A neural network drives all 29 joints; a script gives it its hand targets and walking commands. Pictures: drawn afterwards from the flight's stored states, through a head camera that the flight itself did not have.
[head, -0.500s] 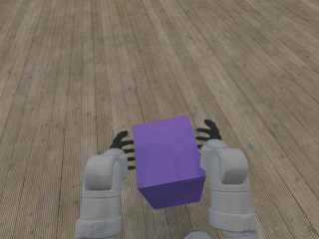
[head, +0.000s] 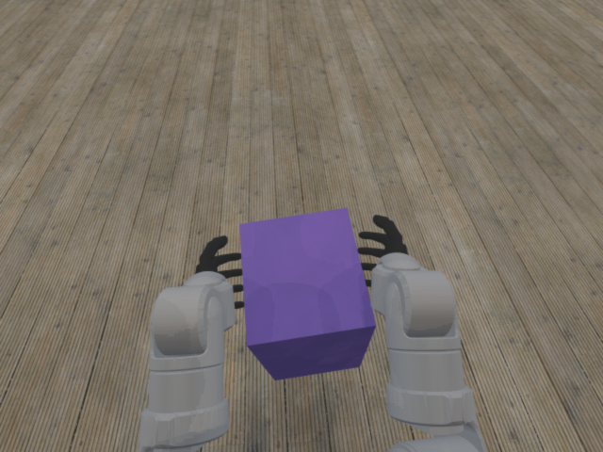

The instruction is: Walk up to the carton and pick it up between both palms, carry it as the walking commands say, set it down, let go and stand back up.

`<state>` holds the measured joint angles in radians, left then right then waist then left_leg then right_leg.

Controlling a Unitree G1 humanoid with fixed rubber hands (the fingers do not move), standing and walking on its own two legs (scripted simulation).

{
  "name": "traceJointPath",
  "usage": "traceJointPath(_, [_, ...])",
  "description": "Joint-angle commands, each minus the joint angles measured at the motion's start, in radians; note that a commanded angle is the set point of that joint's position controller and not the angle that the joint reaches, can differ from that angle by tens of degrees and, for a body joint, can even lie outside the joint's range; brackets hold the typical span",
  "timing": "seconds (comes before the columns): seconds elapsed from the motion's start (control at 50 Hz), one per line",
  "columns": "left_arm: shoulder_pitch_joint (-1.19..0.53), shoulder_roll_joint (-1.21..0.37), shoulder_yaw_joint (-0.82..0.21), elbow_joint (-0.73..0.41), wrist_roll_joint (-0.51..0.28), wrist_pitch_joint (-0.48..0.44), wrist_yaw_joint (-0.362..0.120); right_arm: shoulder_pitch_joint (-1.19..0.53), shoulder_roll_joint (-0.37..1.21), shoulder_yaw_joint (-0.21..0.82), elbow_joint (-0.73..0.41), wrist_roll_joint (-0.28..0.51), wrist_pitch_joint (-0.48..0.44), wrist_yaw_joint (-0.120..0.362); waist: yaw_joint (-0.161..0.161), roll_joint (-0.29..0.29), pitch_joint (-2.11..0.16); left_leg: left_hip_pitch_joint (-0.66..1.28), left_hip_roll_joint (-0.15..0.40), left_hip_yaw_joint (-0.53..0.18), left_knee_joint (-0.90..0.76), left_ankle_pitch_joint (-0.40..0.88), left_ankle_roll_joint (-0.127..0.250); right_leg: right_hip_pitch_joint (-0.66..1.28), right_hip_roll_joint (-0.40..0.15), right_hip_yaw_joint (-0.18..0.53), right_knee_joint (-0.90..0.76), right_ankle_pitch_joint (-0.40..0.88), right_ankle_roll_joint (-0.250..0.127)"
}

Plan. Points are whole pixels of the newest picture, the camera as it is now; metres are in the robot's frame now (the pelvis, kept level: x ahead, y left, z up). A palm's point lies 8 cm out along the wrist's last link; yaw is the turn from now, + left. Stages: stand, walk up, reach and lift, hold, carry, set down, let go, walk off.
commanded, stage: carry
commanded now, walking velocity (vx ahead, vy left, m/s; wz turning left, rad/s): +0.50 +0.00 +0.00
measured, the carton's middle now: (306, 304) +0.35 +0.01 -0.02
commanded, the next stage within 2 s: none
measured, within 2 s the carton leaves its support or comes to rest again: neither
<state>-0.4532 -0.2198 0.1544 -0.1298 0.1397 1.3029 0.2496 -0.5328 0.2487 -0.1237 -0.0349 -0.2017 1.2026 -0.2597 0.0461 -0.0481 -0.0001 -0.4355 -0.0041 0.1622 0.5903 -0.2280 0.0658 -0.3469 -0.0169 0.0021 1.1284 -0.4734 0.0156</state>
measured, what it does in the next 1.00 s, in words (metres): walks ahead: right foot, then left foot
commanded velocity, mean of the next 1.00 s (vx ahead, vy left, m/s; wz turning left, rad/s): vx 0.36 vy -0.10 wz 0.00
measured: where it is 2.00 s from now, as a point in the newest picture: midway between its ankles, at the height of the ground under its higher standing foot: (341, 247)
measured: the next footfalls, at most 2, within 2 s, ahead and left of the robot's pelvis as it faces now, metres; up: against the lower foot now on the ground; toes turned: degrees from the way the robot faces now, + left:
right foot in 0.14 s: +0.20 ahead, -0.11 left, +0.00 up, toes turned -5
left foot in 0.48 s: +0.44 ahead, +0.09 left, +0.00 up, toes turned +7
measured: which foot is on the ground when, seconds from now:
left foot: down 0.00-0.16, up 0.18-0.46, down 0.48-0.90, up 0.92-1.00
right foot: up 0.00-0.12, down 0.14-0.50, up 0.52-0.84, down 0.86-1.00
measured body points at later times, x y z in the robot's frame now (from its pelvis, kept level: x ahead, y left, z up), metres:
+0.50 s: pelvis +0.30 +0.00 +0.00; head +0.34 +0.01 +0.45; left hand +0.63 +0.13 +0.09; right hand +0.66 -0.09 +0.11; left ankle +0.40 +0.09 -0.72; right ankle +0.17 -0.11 -0.71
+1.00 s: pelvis +0.52 -0.03 +0.01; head +0.54 -0.04 +0.46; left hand +0.85 +0.07 +0.10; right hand +0.85 -0.16 +0.11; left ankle +0.44 +0.07 -0.68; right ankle +0.58 -0.12 -0.72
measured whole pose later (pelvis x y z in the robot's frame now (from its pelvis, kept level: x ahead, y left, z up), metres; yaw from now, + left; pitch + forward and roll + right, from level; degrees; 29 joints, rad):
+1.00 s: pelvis +0.52 -0.03 +0.01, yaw +1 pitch +4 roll -2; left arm -0.51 -0.24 0.08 0.02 0.19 1.31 0.24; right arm -0.50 0.23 -0.18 -0.07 -0.14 1.28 -0.37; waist -0.02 0.04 -0.06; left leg -0.34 0.05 0.06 0.89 -0.57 0.00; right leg -0.35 0.02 -0.16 0.43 -0.15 -0.07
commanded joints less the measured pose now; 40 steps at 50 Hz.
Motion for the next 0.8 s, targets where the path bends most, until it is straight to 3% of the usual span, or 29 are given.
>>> traceJointPath(0.0, [-0.679, -1.01, -0.637, -0.184, -0.492, -0.048, -0.342, -0.353, 1.134, 0.552, -0.031, 0.445, 0.029, 0.289, -0.072, 0.18, -0.561, 0.729, 0.32, -0.429, -0.201, 0.522, 0.181, -0.381, -0.076, 0.04, -0.129, -0.007, 0.019])
traceJointPath(0.02, [-0.799, -1.044, -0.668, -0.248, -0.532, -0.049, -0.327, -0.344, 1.104, 0.525, -0.062, 0.46, 0.028, 0.295, -0.073, 0.214, -0.516, 0.647, 0.351, -0.43, -0.248, 0.479, 0.162, -0.332, -0.046, -0.002, -0.227, -0.046, 0.008])
traceJointPath(0.06, [-0.73, -1.054, -0.659, -0.247, -0.533, -0.045, -0.309, -0.462, 1.114, 0.572, -0.196, 0.528, 0.033, 0.3, -0.067, 0.212, -0.57, 0.531, 0.302, -0.304, -0.255, 0.435, 0.122, -0.121, -0.025, -0.048, -0.438, 0.031, 0.007])
traceJointPath(0.12, [-0.684, -0.997, -0.628, -0.265, -0.503, -0.065, -0.294, -0.371, 1.1, 0.596, -0.126, 0.538, 0.052, 0.3, -0.042, 0.161, -0.575, 0.364, 0.202, -0.127, -0.104, 0.25, 0.019, 0.256, -0.042, -0.082, -0.774, 0.394, -0.029])
traceJointPath(0.14, [-0.661, -0.992, -0.611, -0.241, -0.486, -0.069, -0.29, -0.404, 1.093, 0.61, -0.151, 0.541, 0.054, 0.301, -0.028, 0.025, -0.635, 0.261, 0.139, -0.069, 0.041, 0.285, -0.024, 0.413, -0.143, 0.033, -0.827, 0.39, -0.07])
traceJointPath(0.16, [-0.629, -0.993, -0.589, -0.17, -0.439, -0.069, -0.285, -0.554, 1.092, 0.634, -0.228, 0.57, 0.059, 0.312, -0.005, -0.22, -0.694, 0.071, 0.062, -0.012, 0.251, 0.102, -0.05, 0.58, -0.324, 0.292, -0.814, 0.544, -0.154])
traceJointPath(0.18, [-0.581, -0.987, -0.534, -0.121, -0.404, -0.074, -0.28, -0.531, 1.093, 0.646, -0.148, 0.575, 0.085, 0.316, -0.007, -0.404, -0.638, -0.181, -0.015, -0.067, 0.379, -0.288, -0.06, 0.73, -0.395, 0.491, -0.805, 0.772, -0.25])
traceJointPath(0.2, [-0.539, -0.991, -0.503, -0.056, -0.391, -0.072, -0.278, -0.482, 1.083, 0.632, -0.097, 0.58, 0.089, 0.32, -0.01, -0.28, -0.596, -0.311, 0.014, -0.113, 0.474, -0.356, -0.048, 0.814, -0.427, 0.486, -0.758, 0.92, -0.267])
traceJointPath(0.22, [-0.568, -1.029, -0.559, -0.106, -0.398, -0.081, -0.277, -0.422, 1.088, 0.63, -0.079, 0.564, 0.088, 0.329, -0.002, -0.232, -0.633, -0.441, 0.034, -0.127, 0.51, -0.354, -0.061, 0.974, -0.392, 0.365, -0.704, 1.094, -0.269])
traceJointPath(0.26, [-0.58, -1.067, -0.548, -0.071, -0.398, -0.08, -0.262, -0.451, 1.098, 0.578, -0.008, 0.568, 0.088, 0.333, 0.005, -0.089, -0.572, -0.542, 0.054, -0.142, 0.364, -0.319, -0.063, 1.007, -0.349, 0.286, -0.649, 1.249, -0.213])
traceJointPath(0.28, [-0.633, -1.059, -0.534, -0.085, -0.413, -0.089, -0.261, -0.49, 1.084, 0.573, 0.003, 0.587, 0.075, 0.333, 0.009, -0.083, -0.546, -0.523, 0.035, -0.105, 0.347, -0.264, -0.084, 0.968, -0.324, 0.257, -0.648, 1.407, -0.182])
traceJointPath(0.32, [-0.736, -1.057, -0.545, -0.199, -0.428, -0.091, -0.265, -0.508, 1.131, 0.558, -0.014, 0.577, 0.074, 0.331, 0.004, -0.12, -0.552, -0.433, 0.018, -0.095, 0.222, -0.188, -0.082, 0.923, -0.296, 0.19, -0.658, 1.462, -0.15])
traceJointPath(0.34, [-0.696, -1.053, -0.524, -0.08, -0.419, -0.075, -0.274, -0.447, 1.118, 0.52, 0.093, 0.538, 0.078, 0.317, -0.002, -0.166, -0.538, -0.384, -0.003, -0.051, 0.164, -0.143, -0.085, 0.886, -0.256, 0.132, -0.662, 1.493, -0.144])
traceJointPath(0.36, [-0.748, -1.063, -0.553, -0.125, -0.445, -0.079, -0.274, -0.412, 1.094, 0.499, 0.074, 0.516, 0.069, 0.31, -0.006, -0.111, -0.539, -0.298, -0.01, -0.046, 0.054, -0.092, -0.078, 0.835, -0.239, 0.089, -0.66, 1.428, -0.156])
traceJointPath(0.38, [-0.812, -1.056, -0.559, -0.13, -0.445, -0.074, -0.284, -0.467, 1.111, 0.48, 0.078, 0.483, 0.068, 0.305, -0.006, -0.075, -0.47, -0.185, -0.044, 0.042, 0.027, 0.014, -0.062, 0.705, -0.203, -0.014, -0.676, 1.418, -0.126])
traceJointPath(0.42, [-0.74, -1.026, -0.572, -0.118, -0.441, -0.058, -0.286, -0.431, 1.099, 0.504, 0.073, 0.482, 0.076, 0.309, -0.037, -0.071, -0.566, 0.155, -0.045, 0.066, -0.191, 0.297, -0.018, 0.532, -0.168, -0.102, -0.55, 1.361, -0.067])
traceJointPath(0.44, [-0.801, -1.075, -0.599, -0.164, -0.47, -0.054, -0.292, -0.473, 1.093, 0.496, -0.016, 0.473, 0.068, 0.303, -0.049, -0.089, -0.602, 0.398, 0.029, -0.045, -0.176, 0.526, 0.029, 0.346, -0.12, -0.096, -0.486, 1.245, -0.015])
traceJointPath(0.46, [-0.801, -1.05, -0.598, -0.193, -0.458, -0.045, -0.297, -0.449, 1.133, 0.494, 0.002, 0.459, 0.071, 0.306, -0.056, 0.036, -0.706, 0.651, 0.2, -0.235, -0.097, 1.065, 0.111, 0.137, -0.067, -0.087, -0.42, 0.916, 0.03])
traceJointPath(0.48, [-0.722, -1.066, -0.632, -0.18, -0.503, -0.04, -0.308, -0.351, 1.069, 0.501, 0.01, 0.465, 0.065, 0.3, -0.087, 0.223, -0.726, 0.851, 0.33, -0.391, -0.116, 1.59, 0.158, -0.012, 0.04, -0.106, -0.279, 0.255, 0.046])
traceJointPath(0.5, [-0.725, -1.047, -0.592, -0.079, -0.479, -0.03, -0.321, -0.37, 1.116, 0.454, 0.058, 0.423, 0.067, 0.295, -0.105, 0.299, -0.647, 0.995, 0.398, -0.465, -0.128, 1.69, 0.243, -0.265, 0.13, -0.074, -0.138, -0.116, 0.053])
traceJointPath(0.52, [-0.699, -1.059, -0.584, -0.033, -0.485, -0.028, -0.323, -0.387, 1.093, 0.451, 0.067, 0.418, 0.049, 0.29, -0.088, 0.32, -0.713, 1.077, 0.413, -0.459, -0.111, 1.385, 0.248, -0.339, 0.056, -0.005, -0.003, -0.131, 0.024])
traceJointPath(0.56, [-0.73, -1.081, -0.609, -0.092, -0.509, -0.031, -0.329, -0.431, 1.108, 0.492, -0.04, 0.437, 0.034, 0.292, -0.079, 0.184, -0.643, 0.925, 0.36, -0.453, -0.155, 0.857, 0.19, -0.364, -0.014, 0.016, -0.115, -0.067, 0.012])
traceJointPath(0.6, [-0.789, -1.064, -0.635, -0.17, -0.504, -0.049, -0.312, -0.42, 1.107, 0.491, -0.07, 0.439, 0.032, 0.301, -0.08, 0.267, -0.637, 0.829, 0.349, -0.4, -0.201, 0.738, 0.146, -0.289, -0.03, 0.017, -0.289, 0.017, 0.0])
traceJointPath(0.62, [-0.781, -1.064, -0.614, -0.178, -0.489, -0.052, -0.308, -0.508, 1.119, 0.523, -0.153, 0.464, 0.022, 0.299, -0.076, 0.17, -0.623, 0.815, 0.362, -0.425, -0.205, 0.745, 0.142, -0.283, -0.03, 0.025, -0.316, 0.077, -0.001])
traceJointPath(0.66, [-0.763, -1.048, -0.66, -0.296, -0.509, -0.061, -0.281, -0.396, 1.134, 0.54, -0.143, 0.516, 0.037, 0.317, -0.076, 0.185, -0.622, 0.842, 0.365, -0.377, -0.232, 0.757, 0.133, -0.258, 0.011, -0.024, -0.42, 0.136, -0.017])
traceJointPath(0.68, [-0.739, -1.069, -0.67, -0.274, -0.517, -0.055, -0.292, -0.426, 1.106, 0.546, -0.188, 0.511, 0.036, 0.314, -0.074, 0.256, -0.651, 0.808, 0.35, -0.326, -0.199, 0.736, 0.117, -0.181, -0.018, -0.002, -0.512, 0.176, -0.023])
traceJointPath(0.72, [-0.695, -1.057, -0.654, -0.214, -0.479, -0.06, -0.275, -0.386, 1.088, 0.541, -0.118, 0.512, 0.049, 0.328, -0.073, 0.238, -0.569, 0.76, 0.341, -0.275, -0.249, 0.765, 0.088, -0.179, 0.017, -0.08, -0.496, 0.266, -0.03])
traceJointPath(0.76, [-0.622, -1.042, -0.643, -0.221, -0.469, -0.059, -0.287, -0.422, 1.07, 0.582, -0.221, 0.527, 0.043, 0.321, -0.067, 0.228, -0.563, 0.666, 0.347, -0.291, -0.25, 0.56, 0.097, -0.088, 0.002, -0.049, -0.57, 0.267, -0.056])
traceJointPath(0.78, [-0.705, -1.038, -0.649, -0.212, -0.465, -0.063, -0.279, -0.5, 1.086, 0.584, -0.176, 0.529, 0.047, 0.322, -0.06, 0.221, -0.54, 0.66, 0.304, -0.222, -0.242, 0.491, 0.076, -0.061, 0.011, -0.076, -0.657, 0.307, -0.055])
